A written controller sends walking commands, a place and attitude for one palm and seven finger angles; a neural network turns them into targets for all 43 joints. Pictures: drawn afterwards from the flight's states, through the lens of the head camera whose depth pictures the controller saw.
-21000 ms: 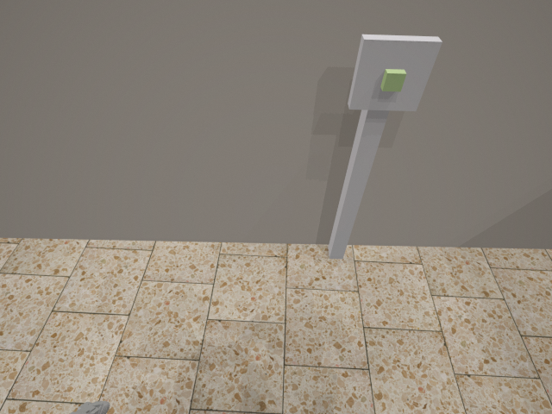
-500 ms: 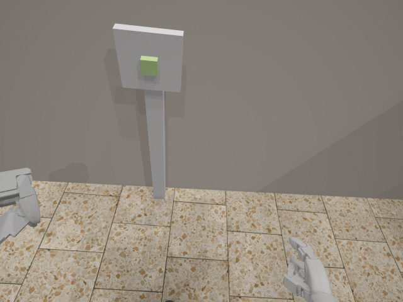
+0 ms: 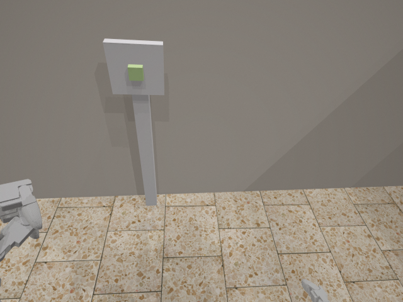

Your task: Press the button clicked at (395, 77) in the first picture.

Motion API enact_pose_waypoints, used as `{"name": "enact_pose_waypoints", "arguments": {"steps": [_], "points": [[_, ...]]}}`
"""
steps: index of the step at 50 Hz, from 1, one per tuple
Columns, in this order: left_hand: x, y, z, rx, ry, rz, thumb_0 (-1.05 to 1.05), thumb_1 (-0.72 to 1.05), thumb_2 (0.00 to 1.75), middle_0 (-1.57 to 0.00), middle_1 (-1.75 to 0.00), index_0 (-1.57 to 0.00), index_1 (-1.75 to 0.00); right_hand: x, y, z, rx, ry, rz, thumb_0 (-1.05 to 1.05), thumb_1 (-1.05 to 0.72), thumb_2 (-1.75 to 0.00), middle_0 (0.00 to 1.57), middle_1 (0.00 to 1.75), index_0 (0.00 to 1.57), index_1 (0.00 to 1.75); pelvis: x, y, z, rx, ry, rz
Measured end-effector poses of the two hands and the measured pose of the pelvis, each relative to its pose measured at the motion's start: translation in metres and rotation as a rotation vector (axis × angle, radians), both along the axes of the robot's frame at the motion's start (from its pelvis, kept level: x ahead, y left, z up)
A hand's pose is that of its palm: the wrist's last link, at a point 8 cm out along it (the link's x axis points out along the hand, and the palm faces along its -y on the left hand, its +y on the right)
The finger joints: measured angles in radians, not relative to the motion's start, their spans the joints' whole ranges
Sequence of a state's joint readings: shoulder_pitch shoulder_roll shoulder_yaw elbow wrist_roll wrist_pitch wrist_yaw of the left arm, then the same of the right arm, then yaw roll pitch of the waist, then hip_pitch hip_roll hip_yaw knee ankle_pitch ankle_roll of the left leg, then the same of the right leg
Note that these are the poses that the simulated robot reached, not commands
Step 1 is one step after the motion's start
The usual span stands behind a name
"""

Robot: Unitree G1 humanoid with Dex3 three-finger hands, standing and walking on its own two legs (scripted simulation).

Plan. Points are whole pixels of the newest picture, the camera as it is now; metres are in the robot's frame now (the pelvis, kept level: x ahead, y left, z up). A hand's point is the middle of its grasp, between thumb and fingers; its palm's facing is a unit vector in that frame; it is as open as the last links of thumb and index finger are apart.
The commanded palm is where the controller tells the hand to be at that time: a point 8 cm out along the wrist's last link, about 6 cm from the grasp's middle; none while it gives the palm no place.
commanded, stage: stop stepping back and stand still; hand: left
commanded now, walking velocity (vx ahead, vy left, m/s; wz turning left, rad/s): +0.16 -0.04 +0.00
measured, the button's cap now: (136, 72) +0.78 +0.23 +0.08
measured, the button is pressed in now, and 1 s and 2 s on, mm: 0 0 0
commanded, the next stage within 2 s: let the arm hang, fingers relaxed in 0.52 s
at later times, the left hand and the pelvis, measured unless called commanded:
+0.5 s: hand (18, 234) +0.17 +0.25 +0.17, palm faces +0.42 -0.80 -0.43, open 3.1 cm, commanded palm +0.11 +0.29 +0.18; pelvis -0.01 +0.00 -0.01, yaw +2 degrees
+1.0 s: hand out of the picture -0.02 +0.22 -0.18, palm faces +0.07 -0.97 -0.21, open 3.7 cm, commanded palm none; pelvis -0.02 +0.02 +0.00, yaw +4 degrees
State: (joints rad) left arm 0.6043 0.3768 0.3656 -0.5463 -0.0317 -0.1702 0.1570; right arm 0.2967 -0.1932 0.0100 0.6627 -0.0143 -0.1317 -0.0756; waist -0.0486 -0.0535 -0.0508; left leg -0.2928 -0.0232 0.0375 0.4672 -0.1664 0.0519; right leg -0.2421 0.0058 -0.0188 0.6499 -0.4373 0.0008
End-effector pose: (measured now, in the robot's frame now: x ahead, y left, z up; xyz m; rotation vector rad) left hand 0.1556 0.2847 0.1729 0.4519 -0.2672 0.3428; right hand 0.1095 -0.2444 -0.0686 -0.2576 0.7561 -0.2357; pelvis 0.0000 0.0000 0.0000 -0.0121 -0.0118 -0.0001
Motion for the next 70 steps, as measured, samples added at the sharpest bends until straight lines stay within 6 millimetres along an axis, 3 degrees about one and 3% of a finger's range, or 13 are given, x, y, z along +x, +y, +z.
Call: {"name": "enact_pose_waypoints", "arguments": {"steps": [6,11,17,25,31,33,37,41,44,51,57,63,70], "points": [[-0.025,-0.018,0.012,0.089,0.03,-0.046,0.01,0.89,0.9,-1.31,-1.5,-1.3,-1.5,-0.003,0.008,-0.004,0.058,-0.033,0.031,0.01,-0.9,-0.9,0.2,0.3,0.2,0.3,-0.016,-0.007,-0.001,-0.003,0.005,0.007],[-0.04,-0.008,0.008,0.053,0.001,0.026,0.01,0.88,0.9,-1.31,-1.5,-1.31,-1.5,-0.001,0.005,-0.01,0.046,0.013,0.056,0.01,-0.9,-0.9,0.2,0.3,0.2,0.3,-0.018,-0.006,-0.001,0.009,0.004,0.006],[-0.037,0.006,-0.006,-0.016,-0.038,0.079,0.01,0.89,0.9,-1.31,-1.5,-1.31,-1.5,0.014,0.006,-0.011,-0.013,-0.014,0.073,0.01,-0.9,-0.9,0.2,0.3,0.2,0.3,-0.016,0.007,-0.01,-0.002,-0.013,0.034],[-0.026,0.004,0.008,0.064,-0.009,0.049,0.01,0.89,0.9,-1.31,-1.5,-1.31,-1.5,0.037,0.033,-0.005,0.075,-0.072,0.118,0.01,-0.91,-0.9,0.2,0.3,0.2,0.3,-0.01,0.004,-0.005,0.003,-0.001,0.036],[-0.021,0.003,0.001,0.037,0.046,0.038,0.01,0.89,0.9,-1.31,-1.5,-1.31,-1.5,0.047,0.039,-0.007,0.09,-0.045,0.133,0.01,-0.9,-0.9,0.2,0.3,0.2,0.3,-0.004,0.007,-0.002,-0.002,0.008,0.029],[-0.012,0.009,-0.027,0.034,0.159,0.022,0.01,0.89,0.9,-1.3,-1.5,-1.31,-1.5,0.05,0.036,-0.016,0.102,-0.024,0.166,0.01,-0.9,-0.9,0.2,0.3,0.2,0.3,-0.006,0.011,-0.005,-0.003,0.022,0.04],[-0.005,0.021,-0.152,-0.148,0.655,0.08,0.0,0.9,0.9,-1.26,-1.46,-1.27,-1.47,0.044,0.025,-0.043,0.1,0.094,0.166,0.01,-0.9,-0.9,0.2,0.3,0.2,0.3,-0.011,0.019,-0.012,0.002,0.028,0.052],[-0.051,-0.002,-0.26,-0.334,1.1,0.106,0.0,0.9,0.9,-1.17,-1.37,-1.17,-1.38,0.015,0.017,-0.051,0.075,0.209,0.122,0.01,-0.91,-0.9,0.2,0.3,0.2,0.3,-0.015,0.019,-0.013,0.011,0.01,0.055],[-0.1,-0.029,-0.304,-0.434,1.33,0.113,0.01,0.9,0.9,-1.08,-1.29,-1.08,-1.29,-0.017,0.013,-0.053,0.053,0.319,0.085,0.01,-0.91,-0.9,0.2,0.3,0.2,0.3,-0.016,0.018,-0.01,0.008,-0.003,0.055],[-0.198,-0.02,-0.321,-0.529,1.592,0.264,0.01,0.9,0.9,-0.84,-1.06,-0.84,-1.04,-0.095,0.02,-0.061,0.062,0.596,0.028,0.01,-0.91,-0.9,0.2,0.3,0.2,0.3,-0.019,0.018,-0.001,-0.009,-0.005,0.066],[-0.247,-0.019,-0.311,-0.541,1.721,0.333,0.01,0.9,0.9,-0.64,-0.81,-0.63,-0.8,-0.133,0.036,-0.07,0.12,0.699,-0.009,0.01,-0.91,-0.9,0.2,0.3,0.2,0.3,-0.019,0.023,0.002,-0.005,-0.01,0.062],[-0.252,-0.024,-0.307,-0.542,1.736,0.341,0.0,0.91,0.9,-0.43,-0.56,-0.42,-0.56,-0.146,0.052,-0.077,0.171,0.71,-0.025,0.0,-0.91,-0.9,0.2,0.3,0.2,0.3,-0.021,0.026,0.003,0.002,-0.018,0.054],[-0.224,-0.037,-0.312,-0.546,1.664,0.291,0.0,0.91,0.9,-0.26,-0.38,-0.26,-0.38,-0.142,0.06,-0.081,0.203,0.677,-0.031,0.0,-0.91,-0.9,0.2,0.3,0.2,0.3,-0.021,0.025,0.003,0.009,-0.022,0.047]]}}
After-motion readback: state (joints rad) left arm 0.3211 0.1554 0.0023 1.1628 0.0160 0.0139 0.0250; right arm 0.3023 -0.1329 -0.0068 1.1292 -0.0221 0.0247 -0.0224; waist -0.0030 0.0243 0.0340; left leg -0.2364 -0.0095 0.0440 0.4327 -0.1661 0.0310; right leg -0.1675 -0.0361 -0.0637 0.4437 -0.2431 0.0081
